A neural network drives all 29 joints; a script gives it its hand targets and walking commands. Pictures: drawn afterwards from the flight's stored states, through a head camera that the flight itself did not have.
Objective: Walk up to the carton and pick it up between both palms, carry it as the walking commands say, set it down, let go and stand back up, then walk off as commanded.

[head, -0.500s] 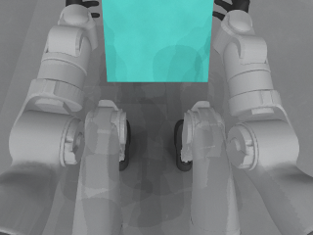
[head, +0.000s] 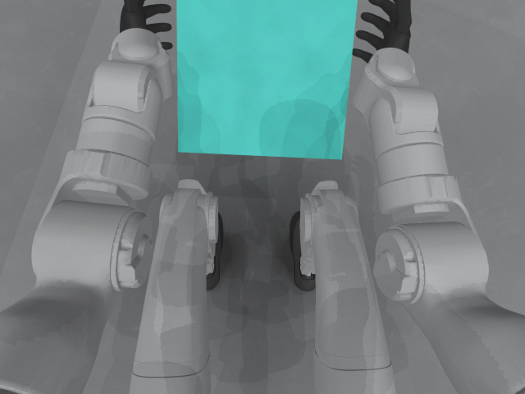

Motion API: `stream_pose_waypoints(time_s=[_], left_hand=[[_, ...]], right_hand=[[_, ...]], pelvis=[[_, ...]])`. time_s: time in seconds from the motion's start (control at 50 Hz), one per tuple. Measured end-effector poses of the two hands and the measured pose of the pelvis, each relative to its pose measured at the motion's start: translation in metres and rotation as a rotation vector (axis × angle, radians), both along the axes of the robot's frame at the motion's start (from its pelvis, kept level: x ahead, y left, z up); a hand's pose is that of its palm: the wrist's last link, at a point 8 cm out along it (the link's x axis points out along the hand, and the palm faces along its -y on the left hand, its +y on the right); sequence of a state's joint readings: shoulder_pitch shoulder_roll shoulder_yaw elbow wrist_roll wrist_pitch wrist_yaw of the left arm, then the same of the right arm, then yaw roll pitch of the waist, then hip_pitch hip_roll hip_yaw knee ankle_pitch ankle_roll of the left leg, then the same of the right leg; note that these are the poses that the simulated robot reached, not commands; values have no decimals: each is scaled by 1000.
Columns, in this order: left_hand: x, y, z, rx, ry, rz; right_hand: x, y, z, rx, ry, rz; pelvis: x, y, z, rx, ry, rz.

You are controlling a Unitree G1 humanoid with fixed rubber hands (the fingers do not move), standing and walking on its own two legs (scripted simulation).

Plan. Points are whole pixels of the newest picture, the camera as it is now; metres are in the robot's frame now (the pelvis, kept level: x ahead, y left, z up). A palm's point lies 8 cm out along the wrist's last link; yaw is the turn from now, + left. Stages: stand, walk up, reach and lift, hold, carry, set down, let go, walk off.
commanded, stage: reach and lift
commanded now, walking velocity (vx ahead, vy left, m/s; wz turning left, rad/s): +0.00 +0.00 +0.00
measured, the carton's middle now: (263, 83) +0.52 +0.00 -0.17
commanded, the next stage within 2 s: none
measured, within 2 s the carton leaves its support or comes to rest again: neither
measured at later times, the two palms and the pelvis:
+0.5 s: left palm (116, 16) +0.51 +0.15 +0.02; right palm (419, 44) +0.49 -0.15 +0.01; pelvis +0.01 +0.00 +0.06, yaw +0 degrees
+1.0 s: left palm out of the picture +0.49 +0.14 +0.09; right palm (479, 13) +0.48 -0.15 +0.09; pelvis +0.01 +0.00 +0.12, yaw +0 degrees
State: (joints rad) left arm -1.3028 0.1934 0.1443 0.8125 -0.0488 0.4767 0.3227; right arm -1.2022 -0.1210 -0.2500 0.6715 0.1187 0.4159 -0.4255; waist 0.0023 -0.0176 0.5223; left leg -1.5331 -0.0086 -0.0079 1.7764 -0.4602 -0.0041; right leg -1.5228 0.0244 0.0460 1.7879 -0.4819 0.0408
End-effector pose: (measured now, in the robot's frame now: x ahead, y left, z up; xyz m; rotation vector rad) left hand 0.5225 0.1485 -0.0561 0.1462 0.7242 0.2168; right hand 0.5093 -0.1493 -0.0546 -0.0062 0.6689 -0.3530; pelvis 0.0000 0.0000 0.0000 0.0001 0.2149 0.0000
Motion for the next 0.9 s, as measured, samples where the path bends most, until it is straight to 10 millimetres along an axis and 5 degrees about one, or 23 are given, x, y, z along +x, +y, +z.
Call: stream_pose_waypoints(time_s=[0.6, 0.9], left_hand=[[-24, -5, 81, -1, 6, -2], [-37, -6, 135, -7, -21, 13]], right_hand=[[-21, -5, 81, 2, 16, -18], [-32, -5, 139, -16, -14, -19]], pelvis=[[6, 3, 75, -2, -75, -4], [4, 3, 110, -2, -113, -7]])
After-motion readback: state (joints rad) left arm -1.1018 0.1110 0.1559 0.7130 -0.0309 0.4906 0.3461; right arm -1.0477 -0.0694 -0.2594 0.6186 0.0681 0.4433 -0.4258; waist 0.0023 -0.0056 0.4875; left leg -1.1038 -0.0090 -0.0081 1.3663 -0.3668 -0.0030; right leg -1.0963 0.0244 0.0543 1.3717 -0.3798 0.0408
